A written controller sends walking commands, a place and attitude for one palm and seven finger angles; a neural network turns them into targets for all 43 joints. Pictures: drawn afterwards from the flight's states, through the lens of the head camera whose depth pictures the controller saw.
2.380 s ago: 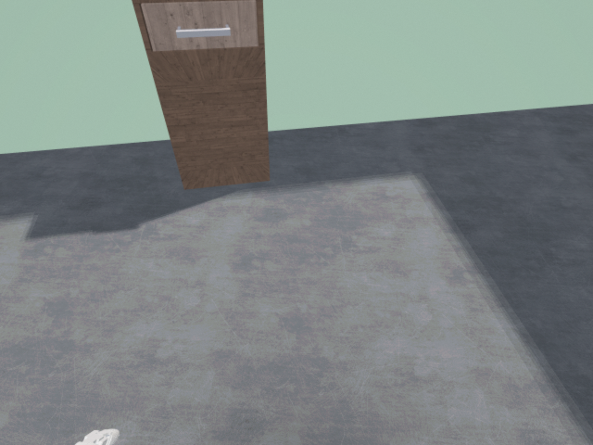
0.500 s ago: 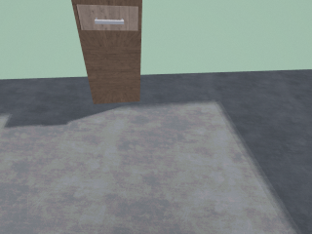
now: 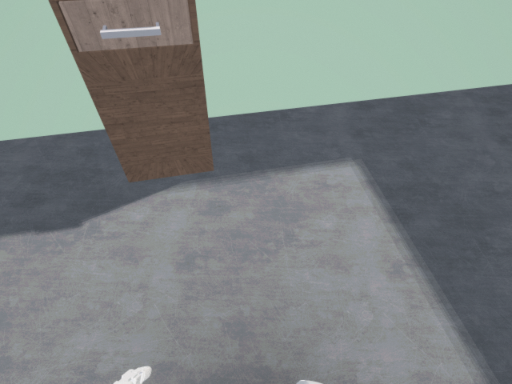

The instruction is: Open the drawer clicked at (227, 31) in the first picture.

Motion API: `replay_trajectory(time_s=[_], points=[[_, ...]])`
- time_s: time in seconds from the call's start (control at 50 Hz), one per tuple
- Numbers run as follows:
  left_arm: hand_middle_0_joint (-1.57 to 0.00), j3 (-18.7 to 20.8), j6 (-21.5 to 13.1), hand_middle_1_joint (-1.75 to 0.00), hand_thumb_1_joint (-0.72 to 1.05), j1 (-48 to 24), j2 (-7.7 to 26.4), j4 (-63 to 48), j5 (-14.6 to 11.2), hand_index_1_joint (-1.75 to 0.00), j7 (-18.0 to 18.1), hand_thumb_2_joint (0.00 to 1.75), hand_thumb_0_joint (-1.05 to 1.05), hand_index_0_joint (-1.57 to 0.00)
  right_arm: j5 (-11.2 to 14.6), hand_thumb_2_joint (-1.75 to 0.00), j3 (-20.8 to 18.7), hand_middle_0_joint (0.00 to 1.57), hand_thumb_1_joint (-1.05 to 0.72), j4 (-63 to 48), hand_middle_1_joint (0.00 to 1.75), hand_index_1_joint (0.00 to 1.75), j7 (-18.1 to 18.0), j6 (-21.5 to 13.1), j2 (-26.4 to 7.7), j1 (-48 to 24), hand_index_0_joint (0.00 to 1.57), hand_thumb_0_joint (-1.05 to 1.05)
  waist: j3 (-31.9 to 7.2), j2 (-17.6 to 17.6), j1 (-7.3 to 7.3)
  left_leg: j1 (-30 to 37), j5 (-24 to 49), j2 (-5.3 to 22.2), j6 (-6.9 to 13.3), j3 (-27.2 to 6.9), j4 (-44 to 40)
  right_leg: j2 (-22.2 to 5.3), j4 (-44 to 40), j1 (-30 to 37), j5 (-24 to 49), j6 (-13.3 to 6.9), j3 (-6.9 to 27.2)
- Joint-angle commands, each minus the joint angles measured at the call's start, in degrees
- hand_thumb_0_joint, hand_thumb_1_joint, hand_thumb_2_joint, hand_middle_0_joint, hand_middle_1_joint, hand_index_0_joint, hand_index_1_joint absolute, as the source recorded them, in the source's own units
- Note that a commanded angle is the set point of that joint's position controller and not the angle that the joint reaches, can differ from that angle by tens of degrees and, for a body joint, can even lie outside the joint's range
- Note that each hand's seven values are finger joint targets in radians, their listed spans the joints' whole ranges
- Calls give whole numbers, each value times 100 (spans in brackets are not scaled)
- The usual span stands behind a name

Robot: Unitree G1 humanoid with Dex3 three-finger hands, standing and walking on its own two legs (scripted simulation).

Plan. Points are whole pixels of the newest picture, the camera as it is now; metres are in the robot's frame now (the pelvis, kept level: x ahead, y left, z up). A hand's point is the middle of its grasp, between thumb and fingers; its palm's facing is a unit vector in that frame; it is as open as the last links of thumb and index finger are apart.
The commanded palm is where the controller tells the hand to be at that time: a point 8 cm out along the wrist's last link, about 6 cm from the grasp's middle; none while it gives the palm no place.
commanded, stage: walk to a spot facing it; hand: left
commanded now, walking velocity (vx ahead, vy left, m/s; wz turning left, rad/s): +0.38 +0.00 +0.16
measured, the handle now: (131, 29) +1.12 +0.44 +0.01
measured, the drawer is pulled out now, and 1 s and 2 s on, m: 0.00 0.00 0.00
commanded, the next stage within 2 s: turn to face it in 0.52 s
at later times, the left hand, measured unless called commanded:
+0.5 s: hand (132, 356) +0.19 +0.23 -0.16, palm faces +0.11 -0.98 -0.14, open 7.4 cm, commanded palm none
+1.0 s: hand (183, 217) +0.49 +0.19 -0.14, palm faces +0.10 -0.97 -0.22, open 7.2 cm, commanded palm none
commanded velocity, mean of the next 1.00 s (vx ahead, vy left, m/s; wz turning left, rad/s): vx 0.19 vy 0.00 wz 0.09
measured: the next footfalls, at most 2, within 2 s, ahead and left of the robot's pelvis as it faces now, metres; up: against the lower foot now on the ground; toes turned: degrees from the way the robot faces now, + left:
left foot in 0.34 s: +0.27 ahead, +0.15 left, +0.00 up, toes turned +13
right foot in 0.80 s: +0.52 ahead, -0.08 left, +0.00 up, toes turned -9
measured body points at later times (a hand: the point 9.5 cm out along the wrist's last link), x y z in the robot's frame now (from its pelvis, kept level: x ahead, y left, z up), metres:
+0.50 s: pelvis +0.24 +0.06 +0.02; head +0.25 +0.08 +0.47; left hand +0.19 +0.28 -0.15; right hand +0.31 -0.17 -0.12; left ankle +0.24 +0.14 -0.72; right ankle +0.18 -0.07 -0.62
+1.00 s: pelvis +0.40 +0.00 +0.01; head +0.41 -0.01 +0.46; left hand +0.48 +0.24 -0.13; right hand +0.38 -0.21 -0.16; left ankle +0.34 +0.13 -0.65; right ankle +0.48 -0.08 -0.72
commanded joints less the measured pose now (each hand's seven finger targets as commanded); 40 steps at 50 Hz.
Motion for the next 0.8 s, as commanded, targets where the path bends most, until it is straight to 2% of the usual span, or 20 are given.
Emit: replay_trajectory(time_s=[0.0,0.04,0.1,0.18,0.22,0.24,0.28,0.3,0.32,0.34,0.36,0.4,0.46,0.58,0.64,0.68,0.7,0.74,0.76,0.78], points=[[-20,53,-44,-30,90,820,484,168,38,-30,130,90,0,-20,-73,-90,-46,20,-90,-479,30,30,46,58,-126,190,20,0,65,-73,-17,-1060,458,475,-103,-255,-35,-1794,-2550,-107,-232,-454,1770],[-20,51,-57,-30,90,737,490,161,41,-30,117,90,0,-20,-79,-90,-61,20,-90,-553,30,30,82,159,-130,195,20,0,133,-438,-165,-988,672,532,-246,-57,-662,-1606,-2703,-444,-211,-391,1193],[-20,62,-79,-30,90,858,562,196,39,-30,95,90,0,-20,-66,-90,-80,20,-90,-850,30,30,181,149,-144,-369,20,0,247,-598,-95,-1019,1157,542,-333,171,-1803,-1416,-2790,-284,-166,-377,863],[-20,79,-84,-30,90,1371,693,318,33,-30,78,90,0,-20,-76,-90,-63,20,-90,-1193,30,30,271,23,-284,-1315,20,0,264,-521,263,-1159,1230,368,-285,436,-3023,-1477,-2525,669,348,-377,868],[-20,102,-66,-30,90,1557,774,352,43,-30,82,90,0,-20,-70,-90,-69,20,-90,-1286,30,30,284,-27,-330,-1510,20,0,243,-448,339,-1083,1026,263,-207,575,-3384,-1569,-2313,1100,804,-387,904],[-20,113,-57,-30,90,1601,807,369,39,-30,86,90,0,-20,-75,-90,-78,20,-90,-1296,30,30,278,-51,-390,-1497,20,0,175,-354,308,-888,953,199,-165,639,-3593,-1580,-2124,1243,1099,-366,882],[-20,120,-41,-30,90,1537,834,379,-2,-30,89,90,0,-20,-111,-90,-146,20,-90,-1045,30,30,217,-113,-625,-710,20,0,-255,-34,-108,517,1133,-96,-65,847,-4241,-1299,-860,1042,2049,-175,426],[-20,98,-40,-30,90,1606,631,333,-24,-30,66,90,0,-20,-155,-90,-263,20,-90,-830,30,30,161,-159,-1100,152,20,0,-836,873,-442,1886,1072,436,199,-56,-4646,-874,675,345,1766,85,108],[-20,30,-49,-30,90,1658,328,149,-92,-30,0,90,0,-20,-178,-90,-423,20,-90,-665,30,30,98,-179,-1767,858,20,0,-1293,2268,-574,2958,1618,1958,809,-2236,-5309,-53,2626,-1179,-1154,406,-118],[-20,59,-64,-30,90,1251,542,-26,-41,-30,23,90,0,-20,-96,-90,-378,20,-90,-589,30,30,36,-128,-1729,944,20,0,-1289,1631,-609,3024,1906,2259,1074,-2678,-5643,-82,3520,-1692,-1784,325,633],[-20,79,-54,-30,90,962,539,0,-40,-30,36,90,0,-20,-87,-90,-321,20,-90,-578,30,30,-25,-148,-1490,615,20,0,-1018,1363,-511,2767,2430,2101,982,-2231,-5617,-370,3916,-1978,-1318,317,883],[-20,110,-14,-30,90,804,469,109,-24,-30,-34,90,0,-20,-77,-90,-186,20,-90,-779,30,30,-48,-239,-1025,-115,20,0,-438,297,-182,1836,3023,1835,739,-1228,-5657,-711,3835,-1899,-654,388,1014],[-20,99,212,-30,90,1203,96,246,43,-30,-35,90,0,-20,-70,-90,-134,20,-90,-739,30,30,-83,-312,-730,-340,20,0,-245,492,162,1116,2897,1410,497,-194,-5956,-713,3370,-1410,-160,490,991],[-20,87,403,-30,90,704,26,28,39,-30,-105,90,0,-20,-49,-90,-107,20,-90,-629,30,30,-89,-296,-778,-254,20,0,212,734,225,1114,3056,1173,440,714,-6235,-678,1756,-1519,607,538,669],[-20,48,338,-30,90,286,44,-102,14,-30,-82,90,0,-20,-70,-90,-100,20,-90,-512,30,30,-89,-233,-828,-79,20,0,319,752,73,1183,3847,1166,463,767,-5921,-508,567,-1011,596,474,439],[-20,40,295,-30,90,355,68,-71,14,-30,-41,90,0,-20,-77,-90,-97,20,-90,-419,30,30,-108,-174,-880,-5,20,0,239,747,106,1248,4255,1228,441,672,-5523,-372,149,-497,596,393,358],[-20,40,259,-30,90,525,142,-22,25,-30,-21,90,0,-20,-73,-90,-91,20,-90,-389,30,30,-105,-146,-890,24,20,0,91,657,175,1204,4502,1199,398,595,-5191,-241,-25,-55,596,359,281],[-20,100,164,-30,90,1457,424,274,55,-30,18,90,0,-20,-17,-90,-76,20,-90,-395,30,30,-92,-120,-897,-103,20,0,-381,306,640,857,3957,862,121,707,-4045,-223,-700,1300,1566,382,242],[-20,190,72,-30,90,1941,885,415,84,-30,77,90,0,-20,24,-90,-61,20,-90,-396,30,30,-54,-118,-673,57,20,0,-971,-520,788,58,2320,425,-115,869,-2744,-1135,-643,2431,3202,162,1128],[-20,287,34,-30,90,2244,1375,453,30,-30,91,90,0,-20,77,-90,-45,20,-90,-481,30,30,-63,-82,-425,484,20,0,-1666,-1656,644,-556,-1107,-303,-288,689,-1149,-2533,-985,3047,5106,-513,2640]])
